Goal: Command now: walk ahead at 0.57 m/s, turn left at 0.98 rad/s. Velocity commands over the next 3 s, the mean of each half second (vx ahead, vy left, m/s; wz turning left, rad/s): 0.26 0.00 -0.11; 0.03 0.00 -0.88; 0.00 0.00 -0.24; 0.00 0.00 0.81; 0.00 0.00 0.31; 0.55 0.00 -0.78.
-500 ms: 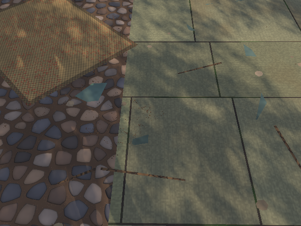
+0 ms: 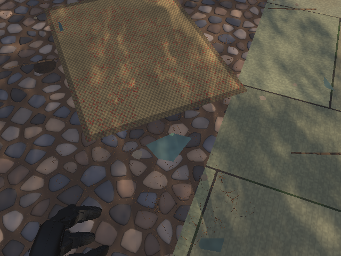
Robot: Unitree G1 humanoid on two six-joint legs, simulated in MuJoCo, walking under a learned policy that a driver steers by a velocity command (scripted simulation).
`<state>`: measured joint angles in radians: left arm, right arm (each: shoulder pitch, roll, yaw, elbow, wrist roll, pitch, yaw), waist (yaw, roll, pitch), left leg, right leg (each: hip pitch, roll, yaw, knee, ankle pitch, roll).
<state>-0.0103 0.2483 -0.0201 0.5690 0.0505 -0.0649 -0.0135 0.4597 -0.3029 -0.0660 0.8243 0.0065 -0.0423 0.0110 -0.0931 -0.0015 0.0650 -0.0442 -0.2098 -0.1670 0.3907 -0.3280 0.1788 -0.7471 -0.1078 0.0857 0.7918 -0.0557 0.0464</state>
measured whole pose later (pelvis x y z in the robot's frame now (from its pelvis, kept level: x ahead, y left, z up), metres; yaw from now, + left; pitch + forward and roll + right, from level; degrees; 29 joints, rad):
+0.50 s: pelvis +0.21 -0.04 +0.00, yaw -6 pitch +1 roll +0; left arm 0.27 0.31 0.09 0.67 -0.02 0.03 0.03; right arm 0.03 -0.25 -0.01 0.64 0.00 0.00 -0.02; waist 0.07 -0.01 0.05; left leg -0.44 -0.07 -0.17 0.64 -0.29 -0.04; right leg -0.40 0.16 0.22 0.44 -0.05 -0.03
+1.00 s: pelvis +0.22 -0.07 -0.01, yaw -34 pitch +2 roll +1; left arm 0.14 0.31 0.08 0.55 -0.03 0.08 -0.02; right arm 0.15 -0.32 -0.09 0.70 0.01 0.00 -0.01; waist -0.02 0.01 0.05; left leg -0.31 0.17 0.23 0.65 -0.36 -0.06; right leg -0.35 -0.04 -0.04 0.61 -0.31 -0.01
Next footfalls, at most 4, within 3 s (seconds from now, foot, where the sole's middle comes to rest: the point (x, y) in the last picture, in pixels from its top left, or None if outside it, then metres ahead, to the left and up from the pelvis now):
0.10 right None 0.34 -0.13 -0.77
0.52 left None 0.33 0.06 -0.77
0.98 right None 0.20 -0.19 -0.77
1.42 left None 0.35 -0.02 -0.77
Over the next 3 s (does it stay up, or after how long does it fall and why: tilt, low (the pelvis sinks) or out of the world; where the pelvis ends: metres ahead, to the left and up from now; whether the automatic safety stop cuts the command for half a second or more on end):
stays up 0.38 -0.20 -0.01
